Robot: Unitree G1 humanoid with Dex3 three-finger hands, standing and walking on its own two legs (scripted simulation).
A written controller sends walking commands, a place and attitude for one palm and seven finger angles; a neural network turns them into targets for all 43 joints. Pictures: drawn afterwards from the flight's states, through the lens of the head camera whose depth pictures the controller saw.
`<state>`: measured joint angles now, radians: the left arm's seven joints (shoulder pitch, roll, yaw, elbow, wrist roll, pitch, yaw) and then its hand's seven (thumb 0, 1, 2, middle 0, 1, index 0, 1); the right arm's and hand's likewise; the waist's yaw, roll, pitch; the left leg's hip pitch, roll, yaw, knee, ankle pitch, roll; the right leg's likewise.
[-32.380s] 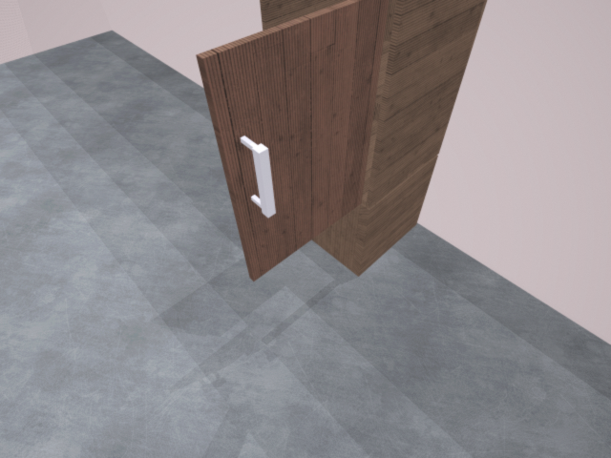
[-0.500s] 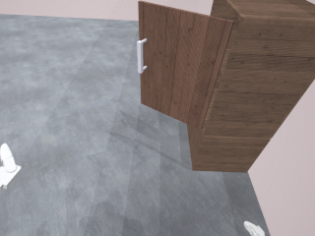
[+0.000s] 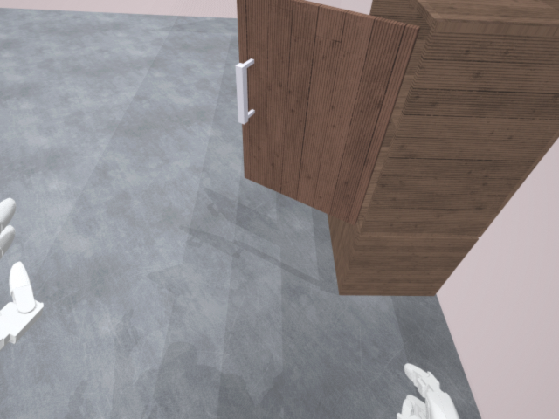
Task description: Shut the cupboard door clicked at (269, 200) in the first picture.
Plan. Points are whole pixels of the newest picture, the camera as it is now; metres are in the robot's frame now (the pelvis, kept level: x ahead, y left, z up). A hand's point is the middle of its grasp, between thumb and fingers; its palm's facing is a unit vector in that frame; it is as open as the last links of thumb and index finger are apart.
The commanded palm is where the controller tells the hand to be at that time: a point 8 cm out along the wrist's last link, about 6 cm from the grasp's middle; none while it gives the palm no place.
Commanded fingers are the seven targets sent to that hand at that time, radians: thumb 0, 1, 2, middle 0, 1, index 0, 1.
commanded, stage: let the arm hang, fingers relaxed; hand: left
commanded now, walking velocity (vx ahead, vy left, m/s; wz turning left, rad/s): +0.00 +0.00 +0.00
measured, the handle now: (246, 92) +0.90 +0.15 +0.01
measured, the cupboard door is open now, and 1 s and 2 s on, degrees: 59 59 59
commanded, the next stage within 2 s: look to check the result in 1.18 s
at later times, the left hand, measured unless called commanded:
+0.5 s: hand out of the picture -0.01 +0.18 -0.18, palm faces +0.03 -0.98 -0.19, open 7.0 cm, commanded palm none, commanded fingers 0.00 0.90 0.90 -0.20 -0.30 -0.20 -0.30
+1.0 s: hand out of the picture -0.03 +0.16 -0.17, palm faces +0.03 -0.99 -0.17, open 7.3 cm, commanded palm none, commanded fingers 0.00 0.90 0.90 -0.20 -0.30 -0.20 -0.30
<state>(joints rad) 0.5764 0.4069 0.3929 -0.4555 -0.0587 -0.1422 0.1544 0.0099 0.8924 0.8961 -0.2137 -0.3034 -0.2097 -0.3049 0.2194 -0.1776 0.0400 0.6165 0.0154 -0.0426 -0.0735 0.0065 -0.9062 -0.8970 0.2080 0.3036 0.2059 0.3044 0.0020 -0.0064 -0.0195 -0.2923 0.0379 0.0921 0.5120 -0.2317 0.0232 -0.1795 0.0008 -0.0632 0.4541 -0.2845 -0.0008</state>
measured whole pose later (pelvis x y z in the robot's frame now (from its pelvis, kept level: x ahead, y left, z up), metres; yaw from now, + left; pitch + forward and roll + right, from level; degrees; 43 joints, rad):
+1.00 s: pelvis -0.02 +0.00 +0.00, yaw +0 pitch -2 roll +0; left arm 0.31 0.14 0.00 1.13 0.01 0.00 0.02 0.00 0.91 0.90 -0.20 -0.30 -0.20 -0.30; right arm 0.30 -0.14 0.00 1.12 -0.01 0.02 -0.02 0.00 -0.91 -0.90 0.20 0.30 0.20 0.30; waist -0.01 0.01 0.00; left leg -0.23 0.02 0.11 0.41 -0.15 0.03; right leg -0.16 -0.01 -0.05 0.41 -0.23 0.00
